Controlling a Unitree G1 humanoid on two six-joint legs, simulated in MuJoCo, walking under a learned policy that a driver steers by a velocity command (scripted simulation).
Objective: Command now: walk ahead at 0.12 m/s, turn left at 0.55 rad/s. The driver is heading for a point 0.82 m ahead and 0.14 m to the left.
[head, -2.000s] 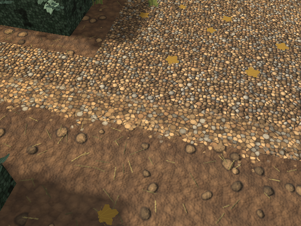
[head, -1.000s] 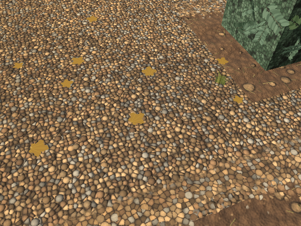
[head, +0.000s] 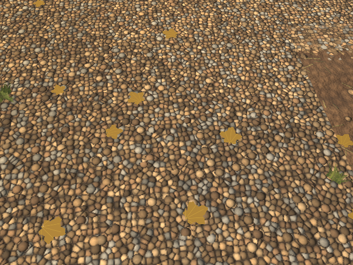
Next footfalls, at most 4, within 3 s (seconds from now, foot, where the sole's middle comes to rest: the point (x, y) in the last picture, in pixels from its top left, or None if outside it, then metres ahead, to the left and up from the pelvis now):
0.32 right None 0.17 -0.16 -0.77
0.72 left None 0.05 0.09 -0.77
1.10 right None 0.16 -0.12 -0.77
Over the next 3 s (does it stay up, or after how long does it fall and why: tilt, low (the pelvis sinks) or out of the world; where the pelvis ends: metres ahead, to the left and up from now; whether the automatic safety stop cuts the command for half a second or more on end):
stays up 0.08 -0.03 0.01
